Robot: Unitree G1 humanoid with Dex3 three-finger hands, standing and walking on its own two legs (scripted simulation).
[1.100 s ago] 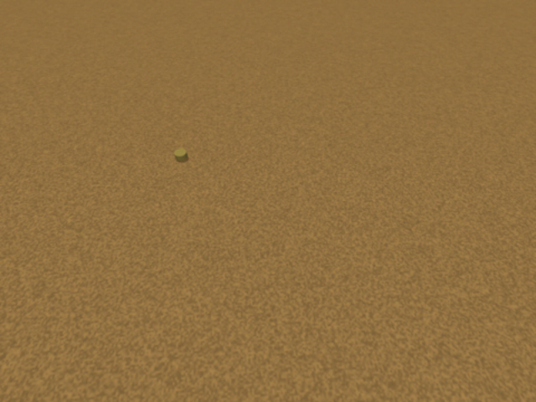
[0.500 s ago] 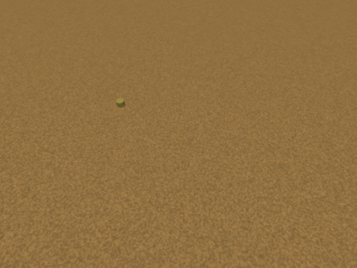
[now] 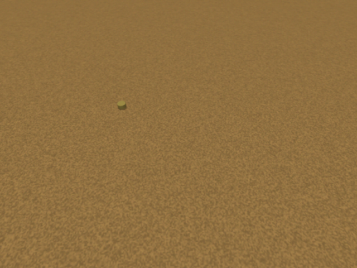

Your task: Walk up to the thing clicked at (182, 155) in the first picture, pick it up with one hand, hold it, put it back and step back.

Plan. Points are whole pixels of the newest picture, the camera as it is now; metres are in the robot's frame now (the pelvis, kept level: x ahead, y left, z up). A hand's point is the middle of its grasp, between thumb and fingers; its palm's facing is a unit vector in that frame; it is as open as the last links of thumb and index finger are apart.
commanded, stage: stand
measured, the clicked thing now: (121, 104) +1.53 +0.49 -0.77
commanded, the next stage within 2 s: walk up in 0.02 s
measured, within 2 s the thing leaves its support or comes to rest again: neither
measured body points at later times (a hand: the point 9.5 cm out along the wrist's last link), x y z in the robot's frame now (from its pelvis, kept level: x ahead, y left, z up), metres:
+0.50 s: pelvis -0.03 +0.00 -0.04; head +0.01 +0.05 +0.41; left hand +0.01 +0.34 -0.16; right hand +0.12 -0.30 -0.12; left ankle -0.03 +0.13 -0.75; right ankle -0.02 -0.12 -0.71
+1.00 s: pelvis -0.03 -0.07 -0.02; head +0.01 -0.07 +0.43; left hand -0.19 +0.22 -0.11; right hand +0.26 -0.25 -0.13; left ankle -0.11 +0.07 -0.68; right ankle +0.05 -0.16 -0.75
